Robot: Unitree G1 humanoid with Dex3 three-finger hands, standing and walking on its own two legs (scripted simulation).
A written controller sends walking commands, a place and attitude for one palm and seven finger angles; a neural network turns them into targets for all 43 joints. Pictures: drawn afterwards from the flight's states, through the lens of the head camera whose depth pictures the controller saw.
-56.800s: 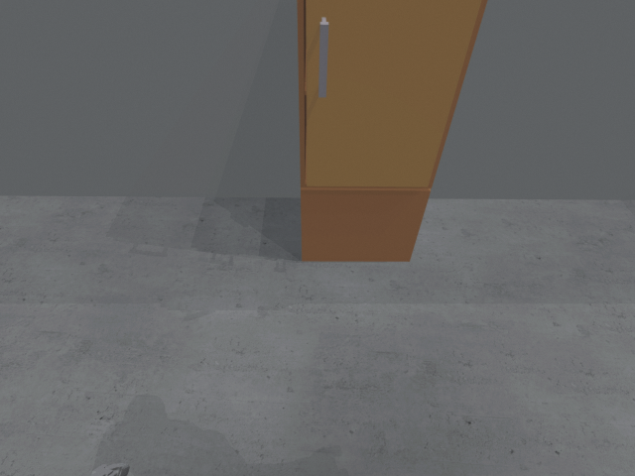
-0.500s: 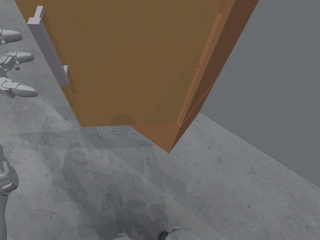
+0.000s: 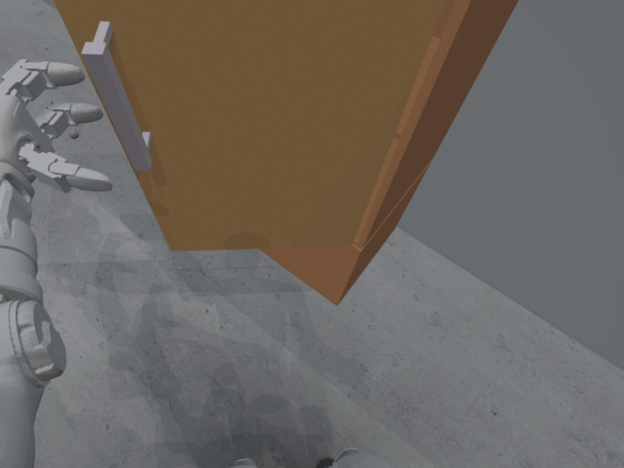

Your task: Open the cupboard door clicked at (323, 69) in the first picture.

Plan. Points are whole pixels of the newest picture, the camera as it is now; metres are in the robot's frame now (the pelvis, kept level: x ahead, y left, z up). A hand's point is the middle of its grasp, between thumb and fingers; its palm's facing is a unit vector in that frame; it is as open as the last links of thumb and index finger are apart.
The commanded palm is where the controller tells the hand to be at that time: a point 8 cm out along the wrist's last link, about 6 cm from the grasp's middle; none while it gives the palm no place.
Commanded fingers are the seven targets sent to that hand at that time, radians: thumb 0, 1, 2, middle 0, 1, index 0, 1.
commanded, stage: slide the fingers in behind the handle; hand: left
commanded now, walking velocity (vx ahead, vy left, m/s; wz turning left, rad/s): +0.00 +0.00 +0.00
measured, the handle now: (125, 104) +0.54 +0.21 +0.12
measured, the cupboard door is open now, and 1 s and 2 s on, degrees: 42 42 43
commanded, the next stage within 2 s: close the thumb around the handle in 1.40 s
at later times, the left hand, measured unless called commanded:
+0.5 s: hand (103, 142) +0.48 +0.23 +0.11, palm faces +0.01 -1.00 +0.00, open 13.9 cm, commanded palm +0.46 +0.27 +0.12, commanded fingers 0.00 -0.50 0.30 -0.30 -1.20 -0.30 -1.20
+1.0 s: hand (141, 136) +0.49 +0.19 +0.12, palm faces +0.01 -1.00 -0.01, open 13.9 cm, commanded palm +0.46 +0.23 +0.12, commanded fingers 0.00 -0.50 0.30 -0.30 -1.20 -0.30 -1.20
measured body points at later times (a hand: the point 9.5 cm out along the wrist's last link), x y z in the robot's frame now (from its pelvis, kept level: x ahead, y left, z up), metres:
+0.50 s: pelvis -0.01 -0.01 +0.00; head +0.09 +0.01 +0.44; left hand +0.47 +0.28 +0.12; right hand +0.00 -0.29 -0.10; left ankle -0.03 +0.06 -0.71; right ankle +0.00 -0.11 -0.71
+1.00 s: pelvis +0.00 -0.01 +0.00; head +0.09 +0.00 +0.44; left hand +0.48 +0.24 +0.12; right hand +0.01 -0.28 -0.11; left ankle -0.03 +0.06 -0.71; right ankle +0.00 -0.11 -0.71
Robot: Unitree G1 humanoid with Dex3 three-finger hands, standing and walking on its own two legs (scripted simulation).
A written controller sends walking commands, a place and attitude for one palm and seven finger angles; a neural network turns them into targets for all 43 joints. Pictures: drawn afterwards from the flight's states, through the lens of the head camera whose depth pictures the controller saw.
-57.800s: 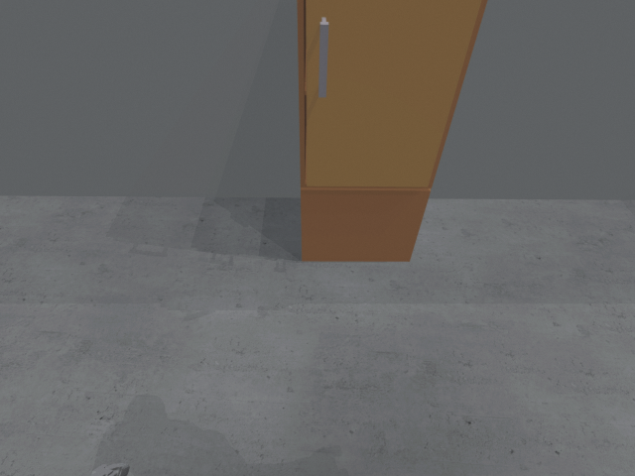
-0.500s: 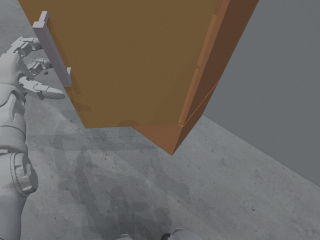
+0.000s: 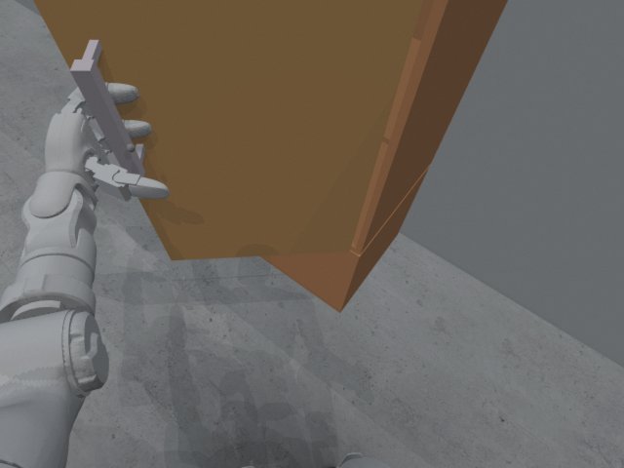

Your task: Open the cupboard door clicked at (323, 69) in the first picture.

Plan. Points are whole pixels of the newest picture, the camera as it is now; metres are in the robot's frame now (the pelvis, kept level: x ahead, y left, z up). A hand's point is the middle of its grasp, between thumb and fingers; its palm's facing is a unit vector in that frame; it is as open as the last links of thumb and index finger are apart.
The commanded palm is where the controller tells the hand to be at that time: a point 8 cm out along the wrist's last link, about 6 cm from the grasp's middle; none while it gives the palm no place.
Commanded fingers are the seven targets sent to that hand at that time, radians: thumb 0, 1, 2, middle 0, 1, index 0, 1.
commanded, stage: slide the fingers in behind the handle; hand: left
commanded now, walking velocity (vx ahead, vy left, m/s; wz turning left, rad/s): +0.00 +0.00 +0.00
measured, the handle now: (117, 118) +0.54 +0.23 +0.12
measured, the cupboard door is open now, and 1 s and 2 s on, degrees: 42 43 70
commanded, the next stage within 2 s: close the thumb around the handle in 0.40 s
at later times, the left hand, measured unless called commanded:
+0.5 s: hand (130, 150) +0.48 +0.20 +0.12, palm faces +0.03 -1.00 -0.02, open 14.0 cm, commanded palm +0.46 +0.24 +0.11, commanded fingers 0.00 -0.44 0.32 -0.30 -1.21 -0.30 -1.21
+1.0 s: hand (128, 151) +0.48 +0.20 +0.12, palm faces +0.03 -1.00 -0.01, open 7.6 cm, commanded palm +0.45 +0.25 +0.11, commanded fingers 0.00 0.90 0.90 -0.40 -1.35 -0.40 -1.35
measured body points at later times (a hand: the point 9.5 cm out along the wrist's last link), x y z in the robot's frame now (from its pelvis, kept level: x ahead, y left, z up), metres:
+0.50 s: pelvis -0.01 -0.01 +0.00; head +0.08 +0.01 +0.44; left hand +0.47 +0.25 +0.12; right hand +0.00 -0.28 -0.11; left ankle -0.03 +0.07 -0.71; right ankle +0.00 -0.10 -0.71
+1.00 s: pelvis -0.01 +0.00 +0.00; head +0.07 +0.01 +0.44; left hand +0.47 +0.25 +0.12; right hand +0.01 -0.27 -0.11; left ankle -0.03 +0.07 -0.71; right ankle +0.00 -0.10 -0.71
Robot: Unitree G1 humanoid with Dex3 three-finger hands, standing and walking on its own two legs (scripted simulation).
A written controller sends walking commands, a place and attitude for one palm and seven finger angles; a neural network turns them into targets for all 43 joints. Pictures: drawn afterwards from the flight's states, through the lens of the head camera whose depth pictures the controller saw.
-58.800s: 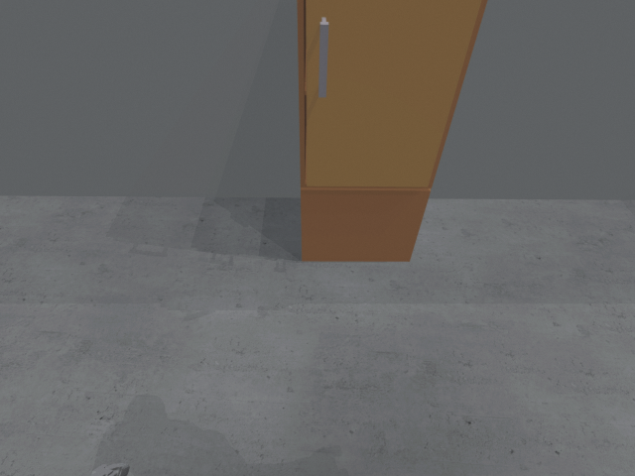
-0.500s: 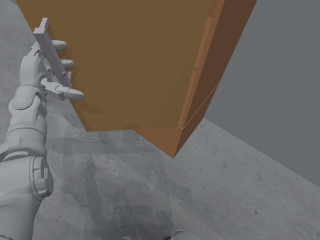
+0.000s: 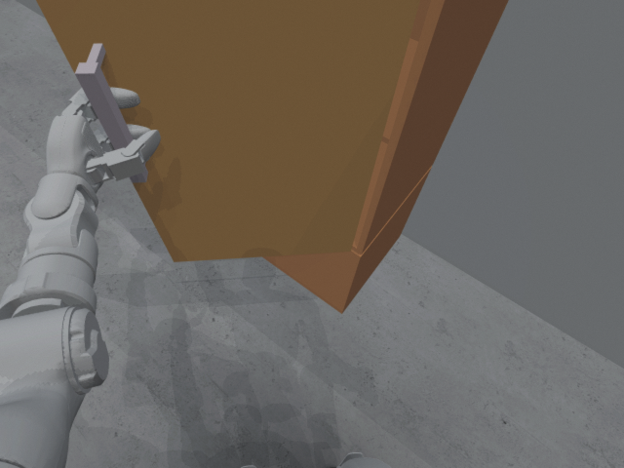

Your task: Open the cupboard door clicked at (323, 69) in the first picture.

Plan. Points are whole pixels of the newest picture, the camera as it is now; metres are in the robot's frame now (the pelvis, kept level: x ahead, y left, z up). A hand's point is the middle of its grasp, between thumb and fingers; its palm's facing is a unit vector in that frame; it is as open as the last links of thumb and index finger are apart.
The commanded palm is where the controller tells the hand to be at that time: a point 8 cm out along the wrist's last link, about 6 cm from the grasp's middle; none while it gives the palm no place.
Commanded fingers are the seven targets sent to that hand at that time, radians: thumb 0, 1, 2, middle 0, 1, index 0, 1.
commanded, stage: close the thumb around the handle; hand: left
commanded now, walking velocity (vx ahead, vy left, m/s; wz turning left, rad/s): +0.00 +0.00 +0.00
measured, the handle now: (120, 120) +0.54 +0.23 +0.12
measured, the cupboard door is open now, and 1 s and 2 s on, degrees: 43 70 84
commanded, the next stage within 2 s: pull the door open along its arc in 0.20 s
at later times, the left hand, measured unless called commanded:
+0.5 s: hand (130, 152) +0.48 +0.20 +0.12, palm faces +0.01 -1.00 +0.00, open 5.6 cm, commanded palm +0.44 +0.25 +0.11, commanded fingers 0.00 0.90 0.90 -0.40 -1.35 -0.40 -1.35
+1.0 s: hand (175, 261) +0.32 +0.13 +0.12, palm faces +0.22 -0.97 +0.09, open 6.1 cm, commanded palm +0.27 +0.20 +0.11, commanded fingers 0.00 0.90 0.90 -0.40 -1.35 -0.40 -1.35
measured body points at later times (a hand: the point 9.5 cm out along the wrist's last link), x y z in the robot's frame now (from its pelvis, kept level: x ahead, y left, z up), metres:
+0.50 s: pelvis +0.00 +0.00 +0.00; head +0.08 +0.01 +0.44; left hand +0.47 +0.26 +0.12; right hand +0.01 -0.26 -0.11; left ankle -0.02 +0.08 -0.71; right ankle +0.01 -0.09 -0.71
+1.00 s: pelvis +0.00 -0.01 +0.01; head +0.00 -0.02 +0.46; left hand +0.31 +0.18 +0.12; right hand +0.18 -0.23 -0.06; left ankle -0.02 +0.08 -0.71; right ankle +0.01 -0.10 -0.71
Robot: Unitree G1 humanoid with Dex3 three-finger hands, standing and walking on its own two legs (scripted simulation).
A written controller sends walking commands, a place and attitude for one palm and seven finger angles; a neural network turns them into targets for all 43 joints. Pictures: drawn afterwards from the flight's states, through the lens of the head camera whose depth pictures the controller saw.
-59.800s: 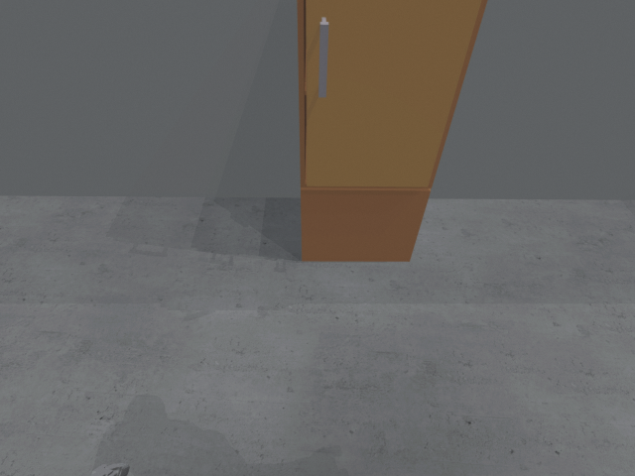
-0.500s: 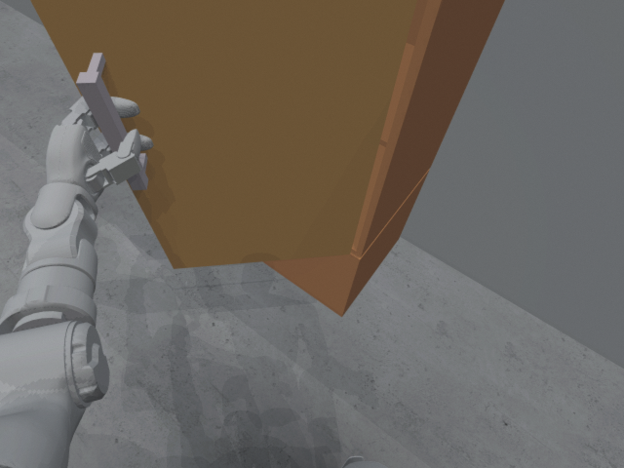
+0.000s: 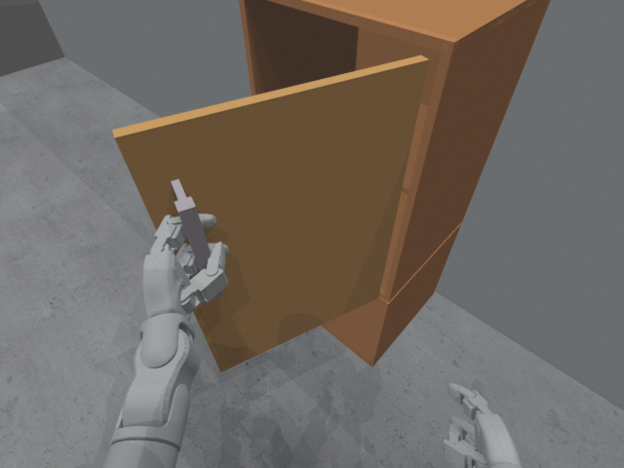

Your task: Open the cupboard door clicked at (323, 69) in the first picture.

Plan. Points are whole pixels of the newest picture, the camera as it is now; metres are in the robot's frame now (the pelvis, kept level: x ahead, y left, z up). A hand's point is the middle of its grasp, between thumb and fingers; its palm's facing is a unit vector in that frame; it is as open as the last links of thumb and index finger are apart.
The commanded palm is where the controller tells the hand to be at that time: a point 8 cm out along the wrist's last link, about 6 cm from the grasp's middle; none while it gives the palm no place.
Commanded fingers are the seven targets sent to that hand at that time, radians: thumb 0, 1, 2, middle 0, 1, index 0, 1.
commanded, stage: pull the door open along its arc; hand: left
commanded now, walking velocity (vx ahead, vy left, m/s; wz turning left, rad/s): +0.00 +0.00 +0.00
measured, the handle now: (197, 243) +0.38 +0.18 +0.10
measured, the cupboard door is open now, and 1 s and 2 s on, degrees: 70 84 87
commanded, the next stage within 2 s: open thumb and fingers to let go in 0.38 s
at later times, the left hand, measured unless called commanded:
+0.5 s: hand (273, 316) +0.27 +0.06 +0.11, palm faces +0.42 -0.91 +0.01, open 5.9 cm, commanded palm +0.23 +0.11 +0.10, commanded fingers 0.00 0.76 0.84 -0.39 -1.34 -0.39 -1.34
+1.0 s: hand (267, 305) +0.28 +0.07 +0.11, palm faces +0.41 -0.91 +0.00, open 12.5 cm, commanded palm +0.23 +0.11 +0.10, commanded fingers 0.00 -0.50 0.30 -0.26 -0.95 -0.26 -0.95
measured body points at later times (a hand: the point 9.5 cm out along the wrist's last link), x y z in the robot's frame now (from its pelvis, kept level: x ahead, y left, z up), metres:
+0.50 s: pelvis +0.00 -0.04 +0.00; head -0.01 -0.07 +0.45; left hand +0.24 +0.11 +0.11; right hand +0.19 -0.25 -0.10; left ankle -0.02 +0.08 -0.72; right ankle +0.01 -0.09 -0.72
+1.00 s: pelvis -0.01 -0.02 +0.00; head -0.02 -0.04 +0.45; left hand +0.25 +0.12 +0.11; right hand +0.20 -0.21 -0.08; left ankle -0.02 +0.08 -0.72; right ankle +0.01 -0.09 -0.72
